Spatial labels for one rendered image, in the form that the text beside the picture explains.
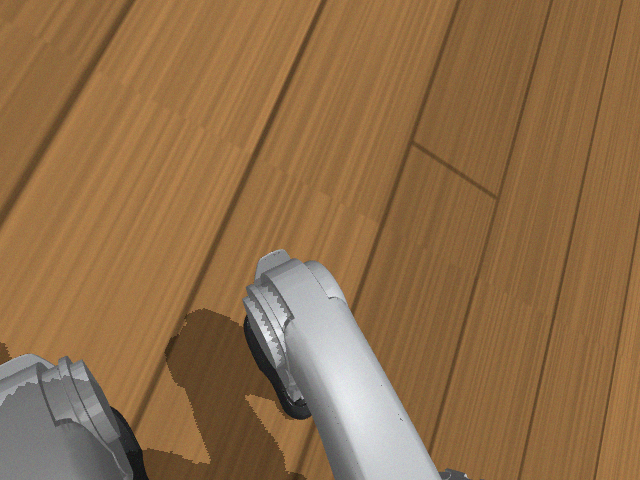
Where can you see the right robot foot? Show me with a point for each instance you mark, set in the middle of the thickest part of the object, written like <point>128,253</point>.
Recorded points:
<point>298,409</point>

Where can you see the left robot foot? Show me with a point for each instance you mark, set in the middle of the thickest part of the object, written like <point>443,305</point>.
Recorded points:
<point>131,447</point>

